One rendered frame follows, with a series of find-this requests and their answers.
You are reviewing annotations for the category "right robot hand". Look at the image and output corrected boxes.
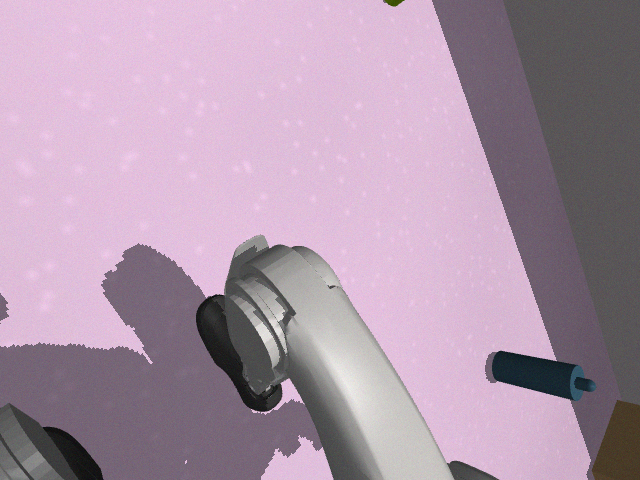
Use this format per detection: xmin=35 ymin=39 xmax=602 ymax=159
xmin=447 ymin=461 xmax=499 ymax=480

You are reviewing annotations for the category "left robot foot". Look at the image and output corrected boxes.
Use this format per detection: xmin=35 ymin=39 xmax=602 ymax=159
xmin=42 ymin=427 xmax=103 ymax=480

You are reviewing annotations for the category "right robot foot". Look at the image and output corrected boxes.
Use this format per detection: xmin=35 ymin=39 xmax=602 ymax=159
xmin=196 ymin=295 xmax=282 ymax=412

